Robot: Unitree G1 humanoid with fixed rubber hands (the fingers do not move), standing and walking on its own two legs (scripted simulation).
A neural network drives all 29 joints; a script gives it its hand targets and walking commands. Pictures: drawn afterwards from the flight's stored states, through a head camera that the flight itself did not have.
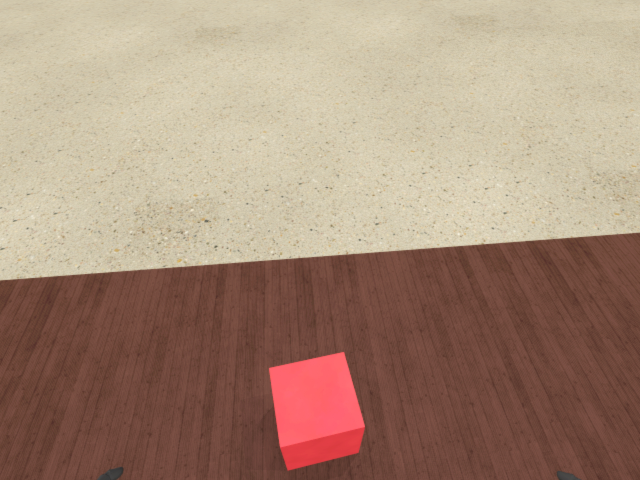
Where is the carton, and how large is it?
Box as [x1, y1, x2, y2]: [269, 352, 364, 469]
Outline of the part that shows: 343,352 269,368 279,443 287,469 358,452 364,425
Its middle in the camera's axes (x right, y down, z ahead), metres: -0.01 +0.48 +1.09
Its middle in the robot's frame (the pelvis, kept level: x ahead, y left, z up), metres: +0.42 +0.04 -0.66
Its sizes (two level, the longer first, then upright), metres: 0.210 0.200 0.250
